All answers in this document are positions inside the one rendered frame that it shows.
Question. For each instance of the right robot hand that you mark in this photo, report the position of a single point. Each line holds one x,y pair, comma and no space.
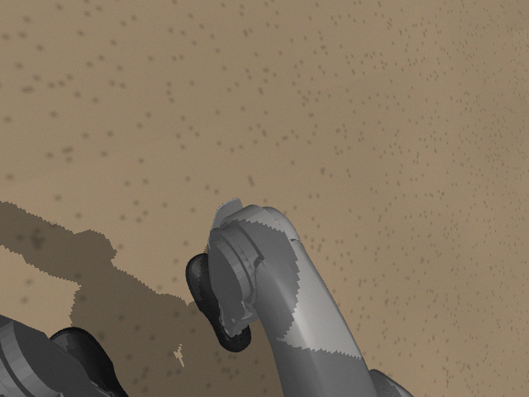
387,387

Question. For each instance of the left robot foot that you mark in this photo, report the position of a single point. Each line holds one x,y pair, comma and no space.
86,349

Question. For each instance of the right robot foot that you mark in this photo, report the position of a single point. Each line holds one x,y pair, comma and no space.
197,277

